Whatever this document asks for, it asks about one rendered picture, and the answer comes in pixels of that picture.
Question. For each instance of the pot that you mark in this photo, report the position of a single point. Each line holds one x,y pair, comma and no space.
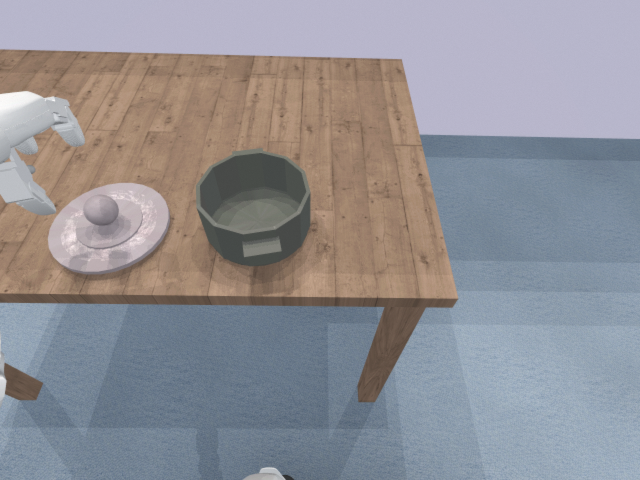
254,206

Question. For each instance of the robot left hand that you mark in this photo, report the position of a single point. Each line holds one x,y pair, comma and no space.
22,116

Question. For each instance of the lid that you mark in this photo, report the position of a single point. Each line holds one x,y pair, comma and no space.
86,248

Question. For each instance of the knob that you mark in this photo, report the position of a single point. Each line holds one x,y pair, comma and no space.
101,210

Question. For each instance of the table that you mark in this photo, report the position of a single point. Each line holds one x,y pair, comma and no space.
161,120

